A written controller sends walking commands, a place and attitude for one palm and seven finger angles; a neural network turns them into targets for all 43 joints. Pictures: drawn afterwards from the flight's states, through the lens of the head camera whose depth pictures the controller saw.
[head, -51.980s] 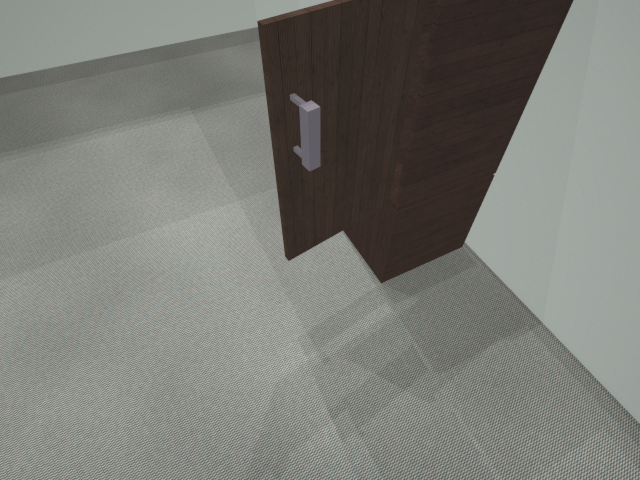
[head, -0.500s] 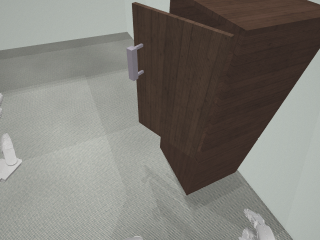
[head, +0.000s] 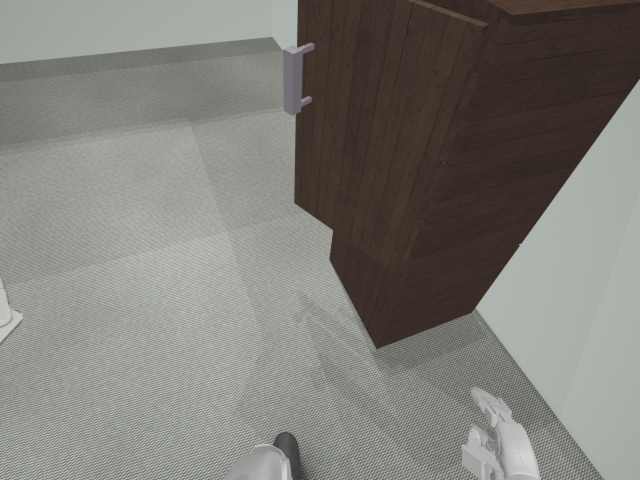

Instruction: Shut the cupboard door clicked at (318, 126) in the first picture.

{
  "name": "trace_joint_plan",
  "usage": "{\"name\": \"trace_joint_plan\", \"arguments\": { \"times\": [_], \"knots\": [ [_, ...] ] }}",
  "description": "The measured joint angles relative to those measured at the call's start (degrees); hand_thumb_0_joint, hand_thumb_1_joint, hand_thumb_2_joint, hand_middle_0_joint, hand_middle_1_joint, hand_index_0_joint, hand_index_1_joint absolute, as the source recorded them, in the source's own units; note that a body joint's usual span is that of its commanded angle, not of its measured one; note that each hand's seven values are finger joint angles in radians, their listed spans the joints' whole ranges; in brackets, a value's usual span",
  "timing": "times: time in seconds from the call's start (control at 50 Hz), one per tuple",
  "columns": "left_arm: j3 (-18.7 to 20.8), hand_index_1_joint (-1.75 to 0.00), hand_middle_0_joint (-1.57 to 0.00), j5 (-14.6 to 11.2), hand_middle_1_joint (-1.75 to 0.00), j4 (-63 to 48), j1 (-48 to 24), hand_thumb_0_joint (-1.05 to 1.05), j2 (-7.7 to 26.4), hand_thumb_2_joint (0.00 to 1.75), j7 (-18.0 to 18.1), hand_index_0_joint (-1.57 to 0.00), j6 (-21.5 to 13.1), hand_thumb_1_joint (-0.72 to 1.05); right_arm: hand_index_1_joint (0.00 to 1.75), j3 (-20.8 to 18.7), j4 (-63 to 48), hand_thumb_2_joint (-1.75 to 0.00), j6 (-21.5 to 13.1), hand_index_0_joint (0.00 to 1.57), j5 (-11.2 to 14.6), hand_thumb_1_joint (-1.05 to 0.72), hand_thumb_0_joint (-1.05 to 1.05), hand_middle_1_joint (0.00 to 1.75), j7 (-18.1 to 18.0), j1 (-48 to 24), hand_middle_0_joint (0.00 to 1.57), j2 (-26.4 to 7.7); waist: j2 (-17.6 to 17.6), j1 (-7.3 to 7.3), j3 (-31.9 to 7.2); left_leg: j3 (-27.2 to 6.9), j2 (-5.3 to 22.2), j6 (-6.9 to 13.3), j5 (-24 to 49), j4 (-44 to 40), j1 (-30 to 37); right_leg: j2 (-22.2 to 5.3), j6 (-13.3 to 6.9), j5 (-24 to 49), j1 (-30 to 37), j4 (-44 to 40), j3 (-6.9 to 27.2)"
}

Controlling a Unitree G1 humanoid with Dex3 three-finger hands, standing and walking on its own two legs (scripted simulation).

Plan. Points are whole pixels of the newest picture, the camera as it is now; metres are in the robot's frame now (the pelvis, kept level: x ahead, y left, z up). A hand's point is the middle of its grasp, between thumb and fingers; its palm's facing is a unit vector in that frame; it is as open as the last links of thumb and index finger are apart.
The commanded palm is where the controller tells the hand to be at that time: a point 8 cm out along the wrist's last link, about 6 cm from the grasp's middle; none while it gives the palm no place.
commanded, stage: stop stepping back and stand still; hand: left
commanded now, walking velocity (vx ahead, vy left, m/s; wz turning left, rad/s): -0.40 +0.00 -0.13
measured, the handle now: (300, 78) +0.83 +0.13 +0.08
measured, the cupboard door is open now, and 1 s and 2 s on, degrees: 26 26 26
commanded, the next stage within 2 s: none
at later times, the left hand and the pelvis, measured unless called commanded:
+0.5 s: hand out of the picture +0.07 +0.28 +0.21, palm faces +0.37 -0.82 -0.44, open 7.4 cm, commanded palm +0.05 +0.32 +0.20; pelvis -0.12 +0.04 +0.02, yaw -6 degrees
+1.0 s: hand out of the picture +0.06 +0.29 +0.21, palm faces +0.41 -0.76 -0.51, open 7.4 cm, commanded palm +0.01 +0.32 +0.20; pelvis -0.16 +0.04 +0.02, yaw -7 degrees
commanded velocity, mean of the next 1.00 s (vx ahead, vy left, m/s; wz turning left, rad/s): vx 0.21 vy -0.03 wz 0.00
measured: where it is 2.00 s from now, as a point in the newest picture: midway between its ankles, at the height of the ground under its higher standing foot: outside the picture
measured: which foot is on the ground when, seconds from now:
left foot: up 0.00-0.10, down 0.12-0.40, up 0.42-0.58, down 0.60-0.90, up 0.92-1.00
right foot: down 0.00-0.60, up 0.62-0.88, down 0.90-1.00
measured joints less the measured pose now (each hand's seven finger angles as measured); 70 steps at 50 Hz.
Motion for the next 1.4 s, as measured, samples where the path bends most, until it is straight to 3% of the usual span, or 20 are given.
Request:
{"name": "trace_joint_plan", "arguments": {
  "times": [0.06,0.1,0.14,0.22,0.3,0.36,0.42,0.5,0.56,0.6,0.66,0.74,0.78,0.86,0.9,0.94,1.02,1.18,1.3,1.4],
  "knots": [
    [-4.19,-0.31,-0.21,1.38,-0.3,-0.33,-0.84,0.02,-1.92,0.9,0.3,-0.21,0.39,0.89,0.3,0.69,3.28,-0.9,0.24,0.21,0.03,-0.9,0.01,0.3,-0.19,0.15,0.2,0.82,-2.58,2.63,0.1,-3.2,-2.11,-2.85,-10.7,9.63,2.76,-1.41,1.07,3.38,0.3,-0.97,2.97],
    [-5.22,-0.31,-0.21,1.88,-0.3,-1.09,-1.23,0.02,-2.03,0.9,0.43,-0.21,1.28,0.88,0.3,1.7,3.34,-0.9,0.93,0.21,0.28,-0.9,0.01,0.3,-0.7,1.64,0.2,1.53,-5.3,3.08,-1.98,-4.45,-3.59,-2.64,-8.75,10.3,8.1,-2.77,1.78,4.41,-0.29,-1.39,5.21],
    [-5.79,-0.31,-0.21,2.16,-0.3,-0.54,-3.6,0.02,-1.97,0.9,0.64,-0.21,2.51,0.88,0.3,2.02,1.9,-0.9,0.8,0.21,0.58,-0.9,0.01,0.3,-1.43,2.46,0.2,0.78,-4.6,1.33,-3.4,-6.35,-4.11,-0.63,-7.39,4.92,13.26,-2.56,2.43,4.72,-1.73,-0.04,5.11],
    [-5.13,-0.31,-0.21,1.88,-0.3,5.13,-9.33,0.01,-0.38,0.9,1.02,-0.21,4.65,0.88,0.3,1.8,0.01,-0.9,0.45,0.21,1.14,-0.9,0.01,0.3,-1.96,0.56,0.2,0.15,-3.68,-2.73,-0.55,-6.0,-4.79,2.5,-5.04,2.81,13.41,-3.31,2.78,7.3,-2.32,-0.42,5.03],
    [-3.4,-0.31,-0.21,0.81,-0.3,5.31,-2.21,0.02,1.03,0.9,0.55,-0.21,6.69,0.89,0.3,2.05,-2.59,-0.9,0.76,0.21,1.04,-0.9,0.01,0.3,-1.48,2.35,0.2,0.61,-2.66,-6.59,-0.52,-5.63,-4.11,1.35,-2.97,-1.97,14.06,-2.99,1.19,4.68,-3.11,-2.16,4.29],
    [-3.13,-0.31,-0.21,0.56,-0.3,1.65,4.7,0.02,2.16,0.9,0.35,-0.21,7.32,0.89,0.3,1.91,-3.09,-0.9,1.14,0.21,0.67,-0.9,0.01,0.3,-1.32,5.59,0.2,0.9,-3.34,-7.15,-0.98,-5.94,-4.32,-0.32,-6.12,-4.3,13.84,-2.15,-0.23,2.73,-2.08,-4.47,1.68],
    [-3.65,-0.31,-0.21,1.11,-0.3,-2.58,7.74,0.02,2.89,0.9,0.43,-0.21,6.95,0.89,0.3,1.12,-1.98,-0.9,1.75,0.21,-0.08,-0.9,0.01,0.3,-1.43,8.06,0.2,-0.33,-2.89,-6.1,-0.03,-7.15,-4.16,-1.28,-15.42,3.19,10.17,-1.56,-2.43,3.99,-2.69,-4.71,0.71],
    [-2.9,-0.31,-0.22,2.34,-0.3,-4.66,6.25,0.02,1.66,0.9,1.44,-0.21,4.04,0.88,0.3,0.3,3.49,-0.9,3.04,0.21,-0.77,-0.9,0.01,0.3,-1.16,9.75,0.2,-2.3,-5.11,-0.83,-1.45,-8.42,-4.77,-1.3,-18.23,26.81,5.31,-3.98,-3.13,10.34,-5.22,-2.69,1.91],
    [-2.55,-0.31,-0.22,3.18,-0.3,-0.2,0.36,0.02,-0.92,0.9,2.74,-0.21,2.79,0.88,0.3,-0.03,4.79,-0.9,3.07,0.21,-0.87,-0.9,0.02,0.3,-1.79,10.4,0.2,-3.58,-4.36,0.42,-3.73,-8.78,-1.97,-0.37,-18.34,21.0,10.67,-6.11,-0.83,5.95,-7.82,1.07,0.05],
    [-3.26,-0.31,-0.21,3.12,-0.3,3.79,-5.52,0.01,-2.62,0.9,3.54,-0.21,3.33,0.88,0.3,-0.36,4.01,-0.9,2.02,0.21,-0.6,-0.9,0.02,0.3,-2.53,10.13,0.2,-4.99,-1.97,-0.29,-4.14,-10.21,-0.86,0.34,-21.76,12.41,16.03,-6.35,-0.32,1.78,-10.65,6.05,-1.37],
    [-3.03,-0.31,-0.21,3.3,-0.3,9.52,-12.82,0.01,-2.92,0.9,3.83,-0.21,4.75,0.89,0.3,-0.48,3.52,-0.9,0.48,0.21,-0.17,-0.91,0.02,0.3,-2.91,6.39,0.2,-3.04,-2.41,-3.02,-0.43,-10.23,-2.3,-0.13,-15.88,14.13,14.65,-5.22,0.53,-1.02,-17.37,23.86,1.63],
    [-3.79,-0.3,-0.2,3.27,-0.3,7.56,-7.97,0.02,-1.92,0.9,1.83,-0.2,6.3,0.89,0.29,1.43,1.88,-0.9,-0.58,0.2,-0.17,-0.91,0.02,0.3,-0.18,6.06,0.2,2.35,-3.92,-5.98,0.19,-9.42,-2.22,-0.31,-11.79,8.96,16.19,-2.82,0.93,5.58,-22.07,37.4,-0.24],
    [-4.8,-0.3,-0.2,3.17,-0.3,2.87,-2.5,0.02,-1.54,0.9,1.19,-0.2,5.83,0.89,0.3,2.54,1.33,-0.9,-0.4,0.21,-0.41,-0.9,0.01,0.3,0.72,7.02,0.2,4.01,-3.86,-6.33,-0.31,-9.28,-1.24,-0.68,-10.26,5.32,16.91,-2.37,0.64,6.81,-20.29,32.2,-2.55],
    [-4.1,-0.31,-0.21,3.29,-0.3,-4.13,6.11,0.02,2.18,0.9,0.88,-0.21,4.26,0.89,0.3,3.71,0.71,-0.9,1.06,0.21,-1.3,-0.9,0.01,0.3,0.41,8.99,0.21,4.91,-2.59,-5.17,-1.41,-9.62,0.44,-1.8,-10.8,2.91,16.0,-1.32,-0.4,2.69,-9.3,9.58,-6.38],
    [-1.53,-0.31,-0.22,3.37,-0.3,-4.86,6.99,0.02,5.24,0.9,1.41,-0.21,4.04,0.88,0.3,3.54,0.17,-0.9,1.88,0.21,-1.2,-0.9,0.01,0.3,-0.02,9.38,0.21,4.39,-3.12,-3.94,-2.07,-9.04,-0.34,-1.37,-16.8,8.0,12.34,-1.83,-2.46,0.88,-4.13,-0.56,-4.72],
    [-1.19,-0.31,-0.22,3.41,-0.3,-2.59,3.99,0.02,4.46,0.9,1.68,-0.21,3.74,0.88,0.3,2.65,2.34,-0.9,2.83,0.21,-1.14,-0.9,0.01,0.3,-0.45,7.43,0.21,2.24,-1.25,-1.99,-0.49,-10.95,-1.04,-1.28,-20.8,19.7,8.11,-1.64,-3.42,8.32,-4.73,-0.37,-4.92],
    [-1.59,-0.31,-0.22,2.86,-0.3,5.14,0.84,0.01,-0.39,0.9,2.79,-0.21,3.72,0.88,0.3,0.97,5.39,-0.9,3.4,0.21,-0.72,-0.9,0.01,0.3,-0.84,6.07,0.21,-1.36,-0.39,-0.65,-0.5,-9.64,-3.38,-2.09,-16.81,30.86,5.31,-3.4,-2.28,8.15,-1.76,-2.35,-3.52],
    [-7.94,-0.31,-0.21,2.95,-0.3,7.7,-3.17,0.02,-5.18,0.9,2.67,-0.21,4.93,0.89,0.3,-0.88,2.91,-0.9,0.91,0.2,-0.22,-0.91,0.01,0.3,-2.54,4.97,0.2,-4.64,-1.73,-1.88,1.76,-6.26,-2.74,-0.67,-8.42,7.35,15.38,-5.45,-0.48,5.44,2.41,-1.98,-4.36],
    [-4.66,-0.31,-0.21,2.73,-0.3,-0.09,-1.26,0.02,0.07,0.9,1.94,-0.21,3.07,0.88,0.29,-0.7,-0.84,-0.9,0.2,0.2,-0.07,-0.91,0.01,0.3,-1.97,1.26,0.2,-1.21,-5.93,-2.73,4.32,-4.97,-3.76,-1.09,-8.46,2.95,18.68,-5.81,1.02,1.98,-1.35,5.71,-1.2],
    [-1.01,-0.31,-0.22,2.25,-0.3,-0.61,0.65,0.02,2.76,0.9,1.53,-0.21,2.59,0.88,0.29,1.41,-2.32,-0.9,-0.44,0.2,0.5,-0.91,0.01,0.3,-0.72,0.9,0.2,0.4,-2.08,-3.17,4.01,-6.45,-1.98,-1.59,-8.09,2.27,17.76,-3.47,-0.07,6.57,0.07,-2.02,-2.47]
  ]
}}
